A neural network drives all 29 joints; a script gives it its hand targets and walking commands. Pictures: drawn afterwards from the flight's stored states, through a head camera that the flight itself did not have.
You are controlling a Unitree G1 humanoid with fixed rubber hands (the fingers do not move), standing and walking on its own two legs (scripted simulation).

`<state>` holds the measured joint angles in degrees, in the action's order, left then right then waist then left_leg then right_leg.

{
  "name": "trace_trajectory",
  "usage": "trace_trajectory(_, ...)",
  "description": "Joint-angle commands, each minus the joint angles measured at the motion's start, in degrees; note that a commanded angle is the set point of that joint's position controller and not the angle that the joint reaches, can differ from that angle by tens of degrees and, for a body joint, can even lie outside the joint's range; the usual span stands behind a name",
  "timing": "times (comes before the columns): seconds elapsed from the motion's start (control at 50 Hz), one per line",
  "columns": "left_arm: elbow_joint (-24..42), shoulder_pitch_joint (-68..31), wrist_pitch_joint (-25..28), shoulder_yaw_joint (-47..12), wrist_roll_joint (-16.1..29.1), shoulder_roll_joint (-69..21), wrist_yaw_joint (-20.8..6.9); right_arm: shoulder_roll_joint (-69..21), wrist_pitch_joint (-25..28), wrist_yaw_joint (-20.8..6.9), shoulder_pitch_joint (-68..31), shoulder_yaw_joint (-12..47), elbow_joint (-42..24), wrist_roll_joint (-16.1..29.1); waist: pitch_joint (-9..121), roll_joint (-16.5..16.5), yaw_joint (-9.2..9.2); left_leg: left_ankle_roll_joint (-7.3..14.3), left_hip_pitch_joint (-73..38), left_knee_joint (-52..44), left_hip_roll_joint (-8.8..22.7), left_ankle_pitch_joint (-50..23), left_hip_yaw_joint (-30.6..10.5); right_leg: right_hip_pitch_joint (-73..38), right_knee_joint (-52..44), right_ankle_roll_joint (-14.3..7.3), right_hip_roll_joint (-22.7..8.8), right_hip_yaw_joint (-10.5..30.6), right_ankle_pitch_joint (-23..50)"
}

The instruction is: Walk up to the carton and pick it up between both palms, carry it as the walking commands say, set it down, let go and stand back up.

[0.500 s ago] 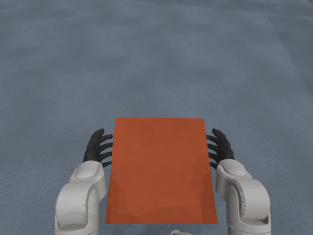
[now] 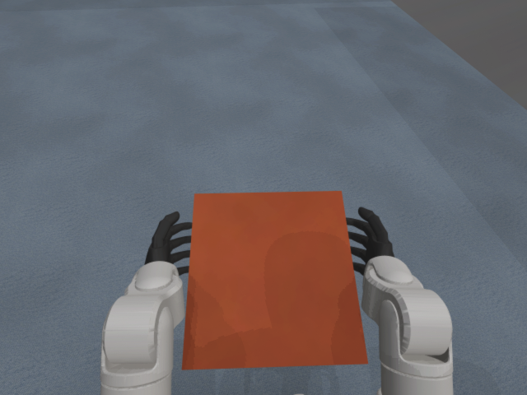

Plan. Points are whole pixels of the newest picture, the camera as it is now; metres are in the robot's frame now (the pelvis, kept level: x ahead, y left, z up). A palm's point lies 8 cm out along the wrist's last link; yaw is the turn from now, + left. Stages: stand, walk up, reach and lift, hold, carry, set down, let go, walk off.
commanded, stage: carry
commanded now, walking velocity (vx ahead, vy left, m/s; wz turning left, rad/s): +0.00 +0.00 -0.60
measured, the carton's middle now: (268, 288) +0.28 +0.00 +0.00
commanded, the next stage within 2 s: none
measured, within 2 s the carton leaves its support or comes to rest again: neither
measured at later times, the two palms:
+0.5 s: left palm (276, 268) +0.26 -0.01 +0.09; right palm (503, 352) +0.16 -0.27 +0.09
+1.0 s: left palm (245, 278) +0.24 +0.03 +0.12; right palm (494, 354) +0.15 -0.23 +0.12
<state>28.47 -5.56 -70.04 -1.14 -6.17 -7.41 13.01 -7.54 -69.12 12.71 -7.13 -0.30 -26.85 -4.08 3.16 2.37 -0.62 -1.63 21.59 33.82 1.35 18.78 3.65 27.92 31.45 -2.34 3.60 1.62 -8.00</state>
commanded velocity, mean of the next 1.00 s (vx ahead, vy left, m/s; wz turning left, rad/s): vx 0.00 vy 0.00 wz -0.19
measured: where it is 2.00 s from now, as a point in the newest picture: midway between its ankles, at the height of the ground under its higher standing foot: outside the picture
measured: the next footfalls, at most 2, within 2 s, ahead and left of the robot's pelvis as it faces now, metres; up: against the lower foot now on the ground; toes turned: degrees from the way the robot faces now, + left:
right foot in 0.34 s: -0.01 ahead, -0.14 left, +0.00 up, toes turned -10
left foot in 0.70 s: -0.01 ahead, +0.08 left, +0.00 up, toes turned -16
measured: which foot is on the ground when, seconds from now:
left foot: down 0.00-0.34, up 0.36-0.68, down 0.70-1.00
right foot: down 0.00-0.00, up 0.02-0.32, down 0.34-1.00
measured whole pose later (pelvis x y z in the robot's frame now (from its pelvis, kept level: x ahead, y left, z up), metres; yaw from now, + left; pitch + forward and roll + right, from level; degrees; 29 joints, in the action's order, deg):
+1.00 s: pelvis -0.06 -0.01 +0.01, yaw -19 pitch +3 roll +0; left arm 17.0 -11.7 -72.4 1.1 -6.8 -8.1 13.4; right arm -8.2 -71.8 13.3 -12.0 -2.7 -16.8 -7.0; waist 7.9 0.8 0.6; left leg 1.3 14.4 28.5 0.6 16.9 4.7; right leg 20.3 25.9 -1.9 -0.1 -4.8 -8.4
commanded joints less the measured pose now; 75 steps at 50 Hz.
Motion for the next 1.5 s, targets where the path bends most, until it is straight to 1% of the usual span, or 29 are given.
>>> trace_trajectory(0.0,6.8,-21.9,1.3,-33.1,19.5,-53.5,-12.1,-54.8,0.8,-12.3,-17.3,31.0,-4.1,17.9,16.1,-17.9,-0.73,8.1,-17.9,-21.3,24.2,0.2,-23.2,9.8,8.2,2.3,-1.7,-0.2,-17.1)
trace_trajectory(0.02,7.2,-23.7,1.2,-33.2,19.7,-54.7,-12.1,-56.1,0.9,-12.6,-17.1,31.4,-4.4,18.1,13.3,-22.5,-0.38,13.6,-15.0,-20.1,32.4,-15.9,-24.5,12.7,23.1,2.6,-0.3,-5.0,-25.6)
trace_trajectory(0.04,6.2,-24.8,1.1,-33.4,20.3,-55.3,-12.3,-56.4,1.0,-12.6,-17.1,30.8,-4.3,17.7,12.5,-13.1,0.35,12.9,-12.7,-16.1,29.3,-24.4,-18.7,10.4,30.7,2.7,-2.3,-2.7,-24.5)
trace_trajectory(0.06,5.8,-26.0,1.1,-34.4,21.4,-56.0,-12.7,-56.2,1.2,-12.5,-18.5,30.3,-4.9,17.3,12.4,-7.1,0.76,10.1,-11.3,-13.8,24.8,-26.9,-10.9,8.4,32.1,3.3,-3.3,-2.7,-21.2)
trace_trajectory(0.08,5.5,-26.5,1.0,-34.8,21.9,-56.3,-12.8,-55.7,1.4,-12.5,-19.5,29.6,-5.2,17.2,12.4,-7.0,0.87,7.2,-11.6,-12.3,20.8,-27.3,-4.1,7.5,30.4,3.8,-3.3,-3.8,-17.9)
trace_trajectory(0.1,5.3,-26.7,0.9,-35.0,22.5,-56.3,-12.9,-55.0,1.5,-12.4,-19.7,28.9,-5.9,17.1,12.2,-9.5,0.88,5.3,-12.4,-10.7,17.8,-28.7,0.5,6.2,27.5,4.4,-2.7,-5.5,-17.0)
trace_trajectory(0.14,4.7,-26.9,0.7,-34.8,22.5,-56.1,-12.5,-53.3,1.3,-12.0,-18.8,27.3,-6.1,17.0,12.3,-14.2,0.32,5.2,-15.1,-8.8,16.8,-30.8,2.0,5.4,22.9,5.1,-1.6,-8.9,-20.0)
trace_trajectory(0.2,2.8,-25.5,0.1,-32.8,21.3,-55.3,-11.9,-52.3,0.6,-11.8,-18.3,26.9,-5.6,17.0,14.3,-17.5,-0.51,6.7,-18.1,-7.2,19.6,-36.6,0.5,2.8,14.9,4.9,-2.2,-10.8,-20.5)
trace_trajectory(0.24,1.1,-24.5,-0.2,-31.3,20.7,-55.2,-11.8,-52.6,0.1,-11.7,-19.0,27.4,-5.0,17.3,15.9,-17.9,-0.77,6.4,-19.7,-5.0,20.8,-40.3,0.5,0.1,8.5,4.6,-2.3,-11.6,-19.1)
trace_trajectory(0.28,-0.7,-23.3,-0.3,-30.0,20.2,-55.5,-11.9,-53.0,-0.3,-11.8,-20.5,27.9,-4.3,17.8,16.8,-15.2,0.28,3.7,-18.5,-0.1,19.4,-35.9,3.5,-6.3,-3.7,4.3,-1.5,-12.9,-10.7)
trace_trajectory(0.3,-1.3,-23.0,-0.4,-29.4,20.0,-55.6,-12.1,-53.1,-0.4,-11.8,-20.8,28.1,-3.8,18.0,17.5,-11.8,0.76,1.2,-14.2,4.2,17.6,-29.8,5.6,-13.4,-8.7,3.7,-3.6,-10.0,-4.6)
trace_trajectory(0.32,-2.1,-22.1,-0.3,-28.5,19.5,-55.6,-12.3,-53.1,-0.5,-11.7,-21.8,28.6,-3.5,18.1,18.4,-4.6,1.93,-1.6,-2.7,11.2,15.9,-15.6,6.2,-24.4,-10.0,2.2,-11.1,-1.3,7.6)
trace_trajectory(0.34,-3.4,-21.9,-0.2,-27.9,18.8,-54.3,-12.2,-53.1,-1.0,-12.0,-22.1,29.7,-4.0,18.0,18.6,15.4,1.83,-4.7,15.5,22.4,7.4,19.0,7.1,-31.8,-7.4,-5.1,-27.5,21.4,40.4)
trace_trajectory(0.36,-3.7,-22.2,0.1,-27.6,19.2,-56.1,-12.2,-54.6,-1.4,-12.3,-25.6,31.5,-3.1,19.1,19.2,13.6,1.65,-4.4,14.0,28.8,6.1,22.9,-0.5,-28.9,-4.0,-7.9,-25.8,17.7,47.6)
trace_trajectory(0.4,-1.6,-24.8,1.1,-26.5,18.4,-58.2,-12.7,-58.5,-0.8,-13.1,-30.5,33.4,-3.6,21.1,18.4,6.1,1.51,-3.2,14.4,33.9,5.2,14.8,-2.2,-24.9,-5.5,-6.8,-22.7,10.4,31.5)
trace_trajectory(0.44,0.9,-26.1,2.5,-26.5,18.2,-60.1,-12.7,-62.0,0.0,-13.7,-31.6,34.8,-4.5,23.1,17.9,5.5,1.62,-2.5,13.4,33.6,4.8,6.3,-2.0,-22.9,-5.7,-5.4,-18.9,5.8,23.8)
trace_trajectory(0.56,1.6,-24.5,2.8,-26.4,18.3,-57.9,-12.4,-60.3,0.1,-13.0,-27.3,33.6,-2.3,21.7,20.4,6.5,2.13,-0.7,3.9,17.9,0.4,7.0,-0.4,-20.9,-7.9,-5.2,-18.8,8.0,16.0)
trace_trajectory(0.62,1.1,-24.8,2.1,-27.8,19.2,-57.2,-12.7,-58.7,-0.4,-12.6,-24.5,31.9,-0.9,20.1,20.9,7.4,1.98,0.4,-1.4,3.6,-1.4,6.7,1.1,-21.6,-7.1,-5.1,-17.8,9.1,18.6)
trace_trajectory(0.64,0.8,-25.2,1.8,-28.4,19.6,-57.2,-12.7,-58.5,-0.6,-12.5,-23.6,31.2,-0.3,19.6,21.8,6.9,1.38,0.6,-4.8,-4.1,-1.2,2.6,1.9,-22.0,-5.3,-4.3,-16.6,8.4,19.0)
trace_trajectory(0.66,0.3,-25.3,1.5,-28.8,19.9,-57.0,-12.7,-58.5,-0.7,-12.6,-22.5,30.3,0.6,19.1,22.7,6.3,0.68,0.9,-10.6,-11.3,0.9,-4.7,1.1,-19.8,-4.5,-3.0,-15.7,7.8,17.4)
trace_trajectory(0.68,-0.8,-25.0,1.3,-29.2,19.9,-57.0,-12.7,-58.5,-0.9,-12.7,-21.9,29.4,1.7,18.6,21.6,3.9,0.67,1.8,-15.0,-14.7,4.7,-8.4,-2.5,-15.6,-4.1,-1.7,-14.0,6.8,13.1)
trace_trajectory(0.7,-0.9,-25.4,1.2,-29.5,19.9,-57.7,-13.0,-58.1,-0.7,-12.9,-22.4,28.8,2.0,18.1,20.8,-7.2,0.43,5.0,-18.0,-12.9,12.8,-22.6,-11.4,-8.3,-1.3,0.4,-10.3,2.9,4.3)
trace_trajectory(0.72,0.8,-28.2,1.3,-30.3,20.5,-58.5,-13.2,-58.8,-0.3,-13.1,-23.0,28.7,2.1,18.2,18.8,-14.4,0.40,8.1,-17.0,-12.0,17.4,-34.4,-15.0,-4.7,-0.4,1.4,-7.8,-0.1,-8.2)
trace_trajectory(0.74,1.5,-30.2,1.5,-31.0,20.9,-59.2,-13.3,-59.5,-0.2,-13.3,-23.7,28.7,1.8,18.3,17.6,-14.1,0.53,8.6,-17.2,-11.2,17.8,-39.7,-13.3,-3.8,-0.7,2.0,-6.4,-1.4,-12.6)
trace_trajectory(0.78,1.5,-31.3,1.4,-31.6,21.9,-59.7,-13.6,-59.6,0.0,-13.2,-24.0,27.9,1.9,17.8,17.0,-9.8,0.67,5.9,-15.3,-8.8,13.2,-36.6,-6.8,-9.3,-6.2,2.3,-6.8,-2.2,-8.5)
trace_trajectory(0.84,-0.4,-30.2,0.5,-31.2,21.8,-58.7,-13.7,-57.5,-0.4,-12.7,-23.1,26.4,2.5,16.7,18.7,-6.3,0.52,3.6,-10.6,-8.9,7.9,-16.3,-4.2,-15.5,-7.9,1.0,-10.5,1.1,2.0)
trace_trajectory(0.9,-3.3,-29.3,-0.1,-29.2,20.4,-58.4,-13.5,-57.2,-1.4,-12.8,-25.4,27.2,3.0,16.9,14.9,-1.7,0.75,3.2,-6.6,-10.7,6.7,-4.1,-5.7,-14.3,-10.0,0.3,-11.7,3.2,-2.1)
trace_trajectory(1.24,-11.6,-32.5,4.4,-23.9,17.5,-58.0,-13.7,-57.4,2.6,-13.6,-30.2,24.4,10.8,15.7,17.6,-1.9,0.71,3.7,-7.6,-10.7,5.4,-10.4,-5.5,-16.3,-8.2,-0.2,-11.6,1.9,3.4)
trace_trajectory(1.48,-17.7,-31.9,11.1,-23.4,15.4,-57.4,-16.2,-57.0,9.6,-15.8,-29.2,23.4,16.2,12.8,17.4,-1.7,0.70,4.1,-9.0,-9.9,5.3,-11.9,-5.9,-16.5,-5.8,-0.5,-11.2,1.1,5.1)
